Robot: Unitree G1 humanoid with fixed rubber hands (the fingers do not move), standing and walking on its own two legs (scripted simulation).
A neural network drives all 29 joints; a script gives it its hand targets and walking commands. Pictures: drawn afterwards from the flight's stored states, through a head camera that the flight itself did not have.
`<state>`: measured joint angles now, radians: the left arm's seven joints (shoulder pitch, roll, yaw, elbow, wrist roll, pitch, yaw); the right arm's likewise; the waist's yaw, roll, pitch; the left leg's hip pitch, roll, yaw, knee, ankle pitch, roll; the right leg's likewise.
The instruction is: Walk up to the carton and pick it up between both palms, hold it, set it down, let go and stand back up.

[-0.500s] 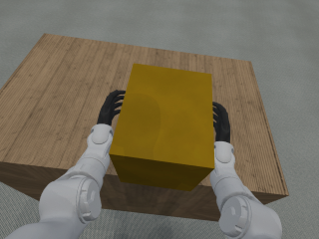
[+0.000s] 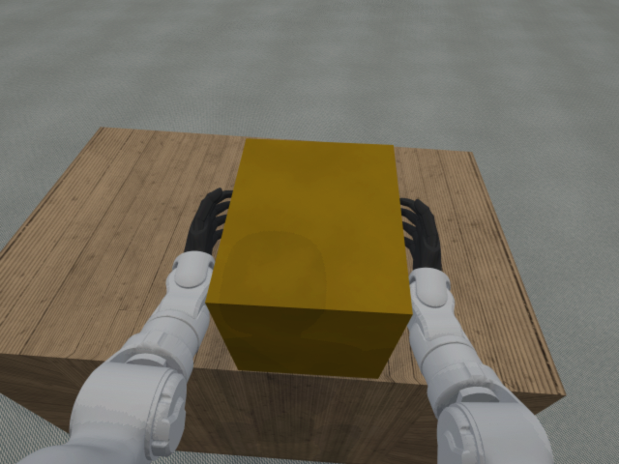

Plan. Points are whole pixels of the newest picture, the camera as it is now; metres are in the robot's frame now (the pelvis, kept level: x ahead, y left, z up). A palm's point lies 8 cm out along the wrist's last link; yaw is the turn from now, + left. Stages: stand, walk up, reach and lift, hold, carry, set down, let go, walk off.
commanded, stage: reach and lift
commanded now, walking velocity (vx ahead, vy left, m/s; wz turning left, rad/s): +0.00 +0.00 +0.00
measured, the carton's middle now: (313, 261) +0.41 -0.03 +0.03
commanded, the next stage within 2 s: hold in 1.64 s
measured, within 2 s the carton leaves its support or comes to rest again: neither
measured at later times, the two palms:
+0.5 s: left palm (187, 233) +0.37 +0.13 +0.15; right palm (447, 241) +0.34 -0.17 +0.15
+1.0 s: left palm (177, 230) +0.35 +0.13 +0.17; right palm (452, 237) +0.34 -0.17 +0.16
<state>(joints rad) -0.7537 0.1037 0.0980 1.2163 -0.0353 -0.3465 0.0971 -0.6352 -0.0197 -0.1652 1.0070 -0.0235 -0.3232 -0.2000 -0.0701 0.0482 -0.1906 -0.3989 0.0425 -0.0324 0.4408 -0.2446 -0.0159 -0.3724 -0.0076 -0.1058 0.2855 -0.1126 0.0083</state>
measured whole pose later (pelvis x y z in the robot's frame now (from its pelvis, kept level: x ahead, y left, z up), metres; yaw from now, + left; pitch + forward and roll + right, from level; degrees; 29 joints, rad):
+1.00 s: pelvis -0.03 +0.00 +0.01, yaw +0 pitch -5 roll -1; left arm -0.64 -0.03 0.31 0.36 0.23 0.51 0.01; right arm -0.68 -0.05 -0.11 0.66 0.09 0.23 -0.15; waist -0.08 -0.03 0.00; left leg -0.06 0.02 -0.03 0.34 -0.18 -0.02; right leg -0.08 -0.02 -0.07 0.27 -0.10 0.01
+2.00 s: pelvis -0.03 +0.00 +0.00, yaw +0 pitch -7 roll -1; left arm -0.59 -0.03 0.29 0.19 0.23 0.63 0.01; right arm -0.66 -0.06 -0.06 0.54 0.18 0.32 -0.17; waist -0.08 -0.02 0.00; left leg -0.03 0.02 -0.05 0.37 -0.22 -0.02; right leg -0.03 -0.01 -0.07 0.26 -0.11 0.01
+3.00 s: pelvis -0.02 +0.00 +0.00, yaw +1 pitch -8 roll -1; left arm -0.60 -0.02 0.30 0.14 0.25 0.69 -0.02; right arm -0.68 -0.07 -0.03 0.54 0.20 0.34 -0.19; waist -0.08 -0.03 0.02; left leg 0.00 0.02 -0.06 0.37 -0.22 -0.01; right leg 0.00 -0.01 -0.06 0.26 -0.12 0.01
